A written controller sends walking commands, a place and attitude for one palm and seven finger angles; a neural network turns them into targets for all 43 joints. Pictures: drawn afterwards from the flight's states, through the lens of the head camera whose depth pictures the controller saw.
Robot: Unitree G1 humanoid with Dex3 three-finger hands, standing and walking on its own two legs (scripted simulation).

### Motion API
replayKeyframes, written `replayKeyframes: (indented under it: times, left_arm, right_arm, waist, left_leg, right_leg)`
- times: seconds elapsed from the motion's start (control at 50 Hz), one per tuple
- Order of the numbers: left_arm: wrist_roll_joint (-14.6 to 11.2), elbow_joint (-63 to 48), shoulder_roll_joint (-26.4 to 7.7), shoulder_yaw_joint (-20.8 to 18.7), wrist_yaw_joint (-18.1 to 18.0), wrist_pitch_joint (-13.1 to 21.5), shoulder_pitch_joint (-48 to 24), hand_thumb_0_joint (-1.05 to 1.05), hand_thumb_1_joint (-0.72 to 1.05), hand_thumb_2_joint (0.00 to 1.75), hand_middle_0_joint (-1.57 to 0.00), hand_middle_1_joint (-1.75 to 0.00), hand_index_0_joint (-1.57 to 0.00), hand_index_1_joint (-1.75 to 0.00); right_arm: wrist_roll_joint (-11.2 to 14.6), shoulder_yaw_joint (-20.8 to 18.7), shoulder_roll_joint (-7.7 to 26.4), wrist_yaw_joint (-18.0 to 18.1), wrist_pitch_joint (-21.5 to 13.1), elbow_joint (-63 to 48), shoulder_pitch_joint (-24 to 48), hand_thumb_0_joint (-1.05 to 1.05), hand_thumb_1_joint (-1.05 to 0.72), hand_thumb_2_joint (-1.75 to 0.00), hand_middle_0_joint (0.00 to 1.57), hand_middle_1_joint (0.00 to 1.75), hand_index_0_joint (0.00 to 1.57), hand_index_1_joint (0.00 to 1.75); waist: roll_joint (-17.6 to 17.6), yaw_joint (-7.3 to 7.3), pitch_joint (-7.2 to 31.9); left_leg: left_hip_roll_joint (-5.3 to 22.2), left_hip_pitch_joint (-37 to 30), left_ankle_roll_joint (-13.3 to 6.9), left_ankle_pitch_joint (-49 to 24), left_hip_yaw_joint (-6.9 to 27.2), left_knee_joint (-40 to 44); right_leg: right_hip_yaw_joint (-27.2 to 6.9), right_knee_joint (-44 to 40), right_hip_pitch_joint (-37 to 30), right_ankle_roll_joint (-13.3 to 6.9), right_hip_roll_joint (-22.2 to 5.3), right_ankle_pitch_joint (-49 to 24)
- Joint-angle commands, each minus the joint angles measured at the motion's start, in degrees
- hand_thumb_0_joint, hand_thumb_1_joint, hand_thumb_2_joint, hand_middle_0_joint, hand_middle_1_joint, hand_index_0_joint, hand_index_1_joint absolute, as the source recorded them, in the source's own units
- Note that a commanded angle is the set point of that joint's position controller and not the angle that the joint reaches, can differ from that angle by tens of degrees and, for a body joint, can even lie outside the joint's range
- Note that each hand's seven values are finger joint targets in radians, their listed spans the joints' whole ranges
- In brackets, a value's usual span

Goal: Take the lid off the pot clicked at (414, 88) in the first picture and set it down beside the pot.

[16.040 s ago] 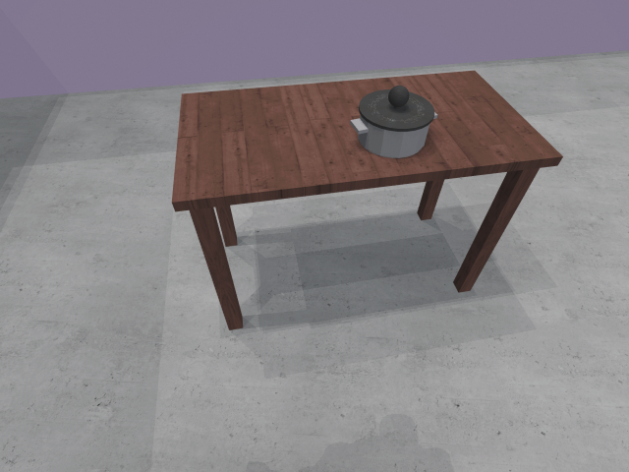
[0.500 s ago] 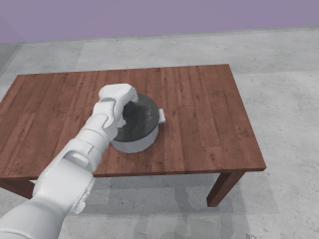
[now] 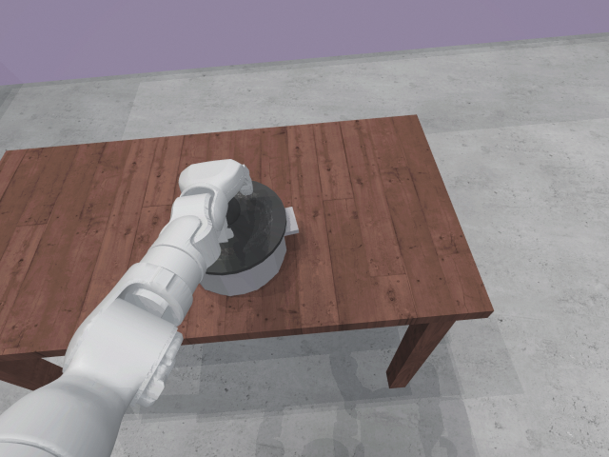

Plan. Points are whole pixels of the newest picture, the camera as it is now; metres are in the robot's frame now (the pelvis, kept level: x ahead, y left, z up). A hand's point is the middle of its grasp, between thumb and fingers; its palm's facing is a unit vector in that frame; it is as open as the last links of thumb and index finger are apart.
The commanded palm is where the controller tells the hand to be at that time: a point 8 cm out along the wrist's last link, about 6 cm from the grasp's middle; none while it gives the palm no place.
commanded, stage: close the fingers and squeeze the knob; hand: left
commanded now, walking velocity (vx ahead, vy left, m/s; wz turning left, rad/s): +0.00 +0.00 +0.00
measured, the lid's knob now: (224, 209) +0.48 +0.11 +0.01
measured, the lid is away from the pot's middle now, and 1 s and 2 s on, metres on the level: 0.00 0.00 0.01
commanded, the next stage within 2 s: lift the lid straight up in 1.38 s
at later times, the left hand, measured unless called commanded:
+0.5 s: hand (215, 216) +0.45 +0.11 +0.04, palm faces -0.36 -0.05 -0.93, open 8.4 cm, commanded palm +0.45 +0.11 +0.10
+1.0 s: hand (216, 216) +0.45 +0.11 +0.04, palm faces -0.36 -0.06 -0.93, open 8.2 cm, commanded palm +0.45 +0.11 +0.10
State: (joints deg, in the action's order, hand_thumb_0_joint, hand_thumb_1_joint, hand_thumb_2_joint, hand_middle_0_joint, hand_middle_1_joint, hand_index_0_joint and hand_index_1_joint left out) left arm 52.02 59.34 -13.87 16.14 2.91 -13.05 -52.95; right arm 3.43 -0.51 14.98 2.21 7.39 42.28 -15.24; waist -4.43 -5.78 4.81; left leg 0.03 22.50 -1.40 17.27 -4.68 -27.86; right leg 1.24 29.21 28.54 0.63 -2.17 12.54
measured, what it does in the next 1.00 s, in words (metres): stands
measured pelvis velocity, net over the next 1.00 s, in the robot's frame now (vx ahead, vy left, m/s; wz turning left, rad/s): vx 0.00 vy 0.00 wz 0.00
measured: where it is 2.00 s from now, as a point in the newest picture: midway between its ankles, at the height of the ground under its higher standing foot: outside the picture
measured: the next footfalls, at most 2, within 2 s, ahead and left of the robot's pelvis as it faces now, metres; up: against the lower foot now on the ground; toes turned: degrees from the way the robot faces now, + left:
none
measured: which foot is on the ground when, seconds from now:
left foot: down 0.00-1.00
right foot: down 0.00-1.00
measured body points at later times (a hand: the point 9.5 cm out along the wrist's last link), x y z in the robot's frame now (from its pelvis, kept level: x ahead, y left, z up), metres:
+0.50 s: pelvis +0.00 +0.00 +0.00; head +0.06 -0.02 +0.44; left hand +0.47 +0.11 +0.09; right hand +0.08 -0.26 -0.14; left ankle -0.05 +0.10 -0.73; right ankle +0.01 -0.13 -0.73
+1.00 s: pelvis +0.00 +0.00 +0.00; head +0.06 -0.02 +0.45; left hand +0.46 +0.11 +0.09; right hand +0.06 -0.26 -0.15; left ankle -0.05 +0.10 -0.73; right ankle +0.01 -0.13 -0.73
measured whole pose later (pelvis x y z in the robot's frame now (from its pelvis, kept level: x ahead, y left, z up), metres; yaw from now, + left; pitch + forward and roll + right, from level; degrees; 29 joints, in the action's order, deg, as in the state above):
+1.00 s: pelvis +0.00 +0.00 +0.00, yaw +0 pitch +12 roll +0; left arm 52.0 58.2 -14.2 16.6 3.2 -12.1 -51.8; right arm 3.5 -0.7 14.9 2.1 7.4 41.6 -14.1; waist -4.1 -5.3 5.0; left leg -0.3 22.3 -1.7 17.5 -4.6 -28.2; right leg 1.2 29.2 28.1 0.9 -2.4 12.5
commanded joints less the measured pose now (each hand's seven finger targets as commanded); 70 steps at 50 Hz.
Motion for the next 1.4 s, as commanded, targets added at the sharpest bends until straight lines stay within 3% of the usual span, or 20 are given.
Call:
replayKeyframes:
  times: [0.0, 0.04, 0.14, 0.2, 0.32, 0.38, 0.44, 0.48, 0.56, 0.62, 0.68, 0.74, 0.9, 1.0, 1.06, 1.12, 1.18, 1.24, 1.32, 1.38]
  left_arm:
    - [1.18, -10.86, -10.81, -2.21, -1.83, 0.32, -27.95, 0.0, -0.08, 1.06, -0.55, -0.74, -0.55, -0.74]
    - [0.92, -13.07, -12.44, -3.53, -1.61, 1.16, -28.5, 0.0, -0.06, 1.05, -0.55, -0.77, -0.55, -0.77]
    - [0.62, -10.36, -10.33, -2.14, -0.99, 1.11, -26.66, 0.0, 0.0, 1.04, -0.56, -0.84, -0.56, -0.84]
    - [0.83, -12.36, -11.84, -2.99, -0.92, 2.07, -27.23, 0.0, 0.03, 1.03, -0.57, -0.88, -0.57, -0.88]
    - [0.98, -11.58, -8.54, -0.12, -1.19, 1.97, -29.67, 0.0, 0.1, 1.0, -0.6, -0.94, -0.6, -0.94]
    - [1.03, -11.4, -11.08, -2.58, -1.71, 1.94, -28.94, 0.0, 0.14, 0.98, -0.61, -0.96, -0.61, -0.96]
    - [1.17, -8.81, -8.84, -1.1, -1.9, 0.96, -28.48, 0.0, 0.18, 0.95, -0.63, -0.98, -0.63, -0.98]
    - [0.95, -10.32, -9.03, -1.22, -2.1, 1.14, -29.61, 0.0, 0.21, 0.93, -0.65, -1.0, -0.65, -1.0]
    - [0.9, -11.05, -12.31, -3.7, -2.07, 1.47, -29.99, 0.0, 0.26, 0.89, -0.68, -1.01, -0.68, -1.01]
    - [1.35, -10.88, -7.31, 0.22, -1.81, 1.41, -29.2, 0.0, 0.3, 0.85, -0.7, -1.02, -0.7, -1.02]
    - [0.54, -12.93, -10.49, -2.97, -2.26, 1.87, -28.42, 0.0, 0.35, 0.81, -0.73, -1.03, -0.73, -1.03]
    - [0.61, -10.76, -9.28, -2.24, -2.08, 1.39, -26.57, 0.0, 0.4, 0.76, -0.75, -1.04, -0.75, -1.04]
    - [1.25, -11.77, -11.15, -3.09, -2.15, 1.14, -26.95, 0.0, 0.35, 0.86, -0.73, -1.02, -0.69, -0.99]
    - [1.18, -11.01, -8.75, -0.86, -2.13, 0.64, -28.16, 0.0, 0.39, 0.89, -0.75, -1.03, -0.71, -0.99]
    - [1.3, -12.29, -12.47, -3.88, -2.33, 0.87, -28.83, 0.0, 0.42, 0.9, -0.76, -1.03, -0.72, -1.0]
    - [0.93, -12.46, -9.33, -1.53, -1.98, 0.83, -28.28, 0.0, 0.45, 0.91, -0.77, -1.04, -0.73, -1.0]
    - [1.05, -9.83, -11.1, -2.71, -1.87, 0.5, -27.29, 0.0, 0.49, 0.93, -0.79, -1.04, -0.74, -1.01]
    - [1.15, -12.25, -11.78, -3.18, -1.78, 0.95, -29.11, 0.0, 0.52, 0.94, -0.8, -1.05, -0.75, -1.02]
    - [1.33, -12.28, -8.82, -0.76, -1.72, 1.06, -29.36, 0.0, 0.56, 0.95, -0.82, -1.06, -0.77, -1.03]
    - [0.88, -12.28, -11.63, -3.28, -2.05, 1.3, -28.78, 0.0, 0.59, 0.96, -0.83, -1.06, -0.79, -1.04]
  right_arm:
    - [-0.21, -1.95, 6.99, 0.6, -1.77, -5.99, -0.28, 0.0, -0.9, -0.9, 0.2, 0.3, 0.2, 0.3]
    - [-0.24, -2.09, 6.88, 0.77, -1.96, -6.45, -0.12, 0.0, -0.9, -0.9, 0.2, 0.3, 0.2, 0.3]
    - [-0.04, -1.96, 7.07, 0.75, -1.73, -6.2, 0.25, 0.0, -0.9, -0.9, 0.2, 0.3, 0.2, 0.3]
    - [-0.15, -2.07, 6.86, 0.88, -1.86, -6.36, -0.1, 0.0, -0.9, -0.9, 0.2, 0.3, 0.2, 0.3]
    - [0.04, -2.04, 6.88, 0.81, -1.55, -5.95, 0.24, 0.0, -0.9, -0.9, 0.2, 0.3, 0.2, 0.3]
    - [-0.21, -2.05, 7.0, 0.68, -1.57, -5.94, 0.06, 0.0, -0.9, -0.9, 0.2, 0.3, 0.2, 0.3]
    - [-0.07, -1.93, 7.14, 0.61, -1.26, -5.81, 0.36, 0.0, -0.9, -0.9, 0.2, 0.3, 0.2, 0.3]
    - [-0.17, -2.1, 7.09, 0.59, -1.47, -5.89, 0.03, 0.0, -0.9, -0.9, 0.2, 0.3, 0.2, 0.3]
    - [-0.39, -2.02, 7.25, 0.76, -1.56, -5.86, -0.42, 0.0, -0.9, -0.9, 0.2, 0.3, 0.2, 0.3]
    - [-0.29, -2.26, 6.93, 0.33, -1.48, -5.47, -0.6, 0.0, -0.9, -0.9, 0.2, 0.3, 0.2, 0.3]
    - [-0.55, -2.33, 6.83, 0.21, -1.78, -6.03, -0.39, 0.0, -0.9, -0.9, 0.2, 0.3, 0.2, 0.3]
    - [-0.33, -2.3, 6.98, 0.13, -1.41, -5.73, -0.36, 0.0, -0.9, -0.9, 0.2, 0.3, 0.2, 0.3]
    - [-0.4, -2.27, 6.93, 0.2, -1.56, -5.89, -0.21, 0.0, -0.9, -0.9, 0.2, 0.3, 0.2, 0.3]
    - [-0.12, -2.12, 6.99, 0.26, -1.34, -5.75, 0.07, 0.0, -0.9, -0.9, 0.2, 0.3, 0.2, 0.3]
    - [-0.36, -2.19, 7.13, 0.44, -1.51, -5.97, 0.14, 0.0, -0.9, -0.9, 0.2, 0.3, 0.2, 0.3]
    - [-0.31, -2.15, 6.76, 0.38, -1.52, -6.14, 0.47, 0.0, -0.9, -0.9, 0.2, 0.3, 0.2, 0.3]
    - [-0.17, -1.93, 7.21, 0.63, -1.18, -5.8, 0.36, 0.0, -0.9, -0.9, 0.2, 0.3, 0.2, 0.3]
    - [-0.16, -1.95, 7.05, 0.72, -1.31, -6.24, 0.67, 0.0, -0.9, -0.9, 0.2, 0.3, 0.2, 0.3]
    - [-0.21, -2.08, 6.84, 0.54, -1.31, -5.84, 0.38, 0.0, -0.9, -0.9, 0.2, 0.3, 0.2, 0.3]
    - [-0.34, -2.08, 6.85, 0.69, -1.51, -6.12, 0.35, 0.0, -0.9, -0.9, 0.2, 0.3, 0.2, 0.3]
  waist:
    - [7.66, -0.59, 23.43]
    - [7.36, -0.11, 25.7]
    - [7.23, -0.57, 22.62]
    - [6.38, -0.27, 25.11]
    - [6.01, -1.33, 23.16]
    - [4.97, -0.51, 24.55]
    - [7.08, -0.98, 21.94]
    - [6.89, -0.94, 24.23]
    - [7.19, -0.56, 25.55]
    - [5.83, -1.17, 23.8]
    - [5.88, 0.1, 26.23]
    - [8.46, -0.21, 24.05]
    - [5.86, 0.23, 24.73]
    - [6.69, -0.66, 22.87]
    - [6.07, 0.07, 25.43]
    - [6.02, -0.27, 25.18]
    - [7.91, -0.54, 22.64]
    - [6.32, -0.14, 24.74]
    - [5.51, -0.79, 23.92]
    - [6.79, -0.2, 25.3]
  left_leg:
    - [-1.34, -5.45, -2.28, -19.22, 1.79, 1.39]
    - [-1.44, -6.34, -2.34, -21.32, 2.15, 1.03]
    - [-1.39, -5.61, -2.19, -19.84, 1.9, 0.95]
    - [-1.4, -7.32, -2.19, -21.05, 2.14, 0.65]
    - [-1.12, -7.81, -1.9, -20.18, 2.37, 0.54]
    - [-0.99, -8.38, -1.78, -21.93, 2.74, 0.24]
    - [-0.9, -6.22, -1.73, -20.55, 2.68, 0.65]
    - [-0.88, -7.71, -1.79, -21.53, 2.88, 0.41]
    - [-0.98, -7.32, -1.88, -21.91, 2.92, 0.61]
    - [-0.63, -8.88, -1.71, -23.81, 2.94, 0.2]
    - [-0.85, -8.83, -1.79, -24.39, 3.04, 0.51]
    - [-0.79, -7.1, -1.91, -23.63, 2.87, 0.65]
    - [-0.89, -7.95, -1.8, -23.16, 2.68, 0.74]
    - [-0.88, -7.37, -1.84, -21.55, 2.66, 0.94]
    - [-0.96, -8.02, -1.86, -22.51, 2.7, 0.7]
    - [-0.96, -8.36, -1.87, -23.1, 2.56, 0.53]
    - [-1.04, -6.04, -1.93, -20.44, 2.27, 0.92]
    - [-1.14, -6.94, -1.95, -21.8, 2.46, 0.81]
    - [-0.81, -8.56, -1.81, -23.14, 2.68, 0.52]
    - [-1.22, -7.36, -2.04, -21.55, 2.5, 0.65]
  right_leg:
    - [0.31, -0.25, -16.83, -2.07, 1.61, -22.78]
    - [0.11, -0.05, -18.4, -2.17, 1.49, -24.59]
    - [0.51, -0.19, -15.8, -2.2, 1.56, -22.8]
    - [0.38, 0.23, -16.72, -2.22, 1.48, -23.56]
    - [0.87, 0.38, -13.16, -2.31, 1.68, -21.14]
    - [0.72, 0.78, -13.79, -2.46, 1.65, -21.9]
    - [0.95, 0.54, -12.88, -2.47, 1.78, -20.96]
    - [0.96, 0.84, -13.35, -2.37, 1.78, -21.35]
    - [0.72, 0.85, -15.3, -2.31, 1.72, -22.62]
    - [1.18, 0.67, -12.23, -2.4, 1.94, -22.31]
    - [0.94, 0.86, -15.39, -2.38, 1.75, -23.62]
    - [1.08, 0.42, -15.27, -2.36, 1.86, -23.6]
    - [0.89, 0.53, -15.55, -2.48, 1.78, -23.35]
    - [1.16, 0.36, -13.92, -2.46, 1.95, -21.93]
    - [0.63, 0.66, -15.89, -2.47, 1.77, -23.04]
    - [0.86, 0.56, -15.61, -2.36, 1.73, -23.88]
    - [0.81, 0.15, -15.29, -2.28, 1.8, -22.68]
    - [0.53, 0.44, -16.45, -2.47, 1.61, -23.65]
    - [1.03, 0.52, -14.06, -2.47, 1.84, -23.29]
    - [0.51, 0.35, -16.75, -2.31, 1.7, -23.64]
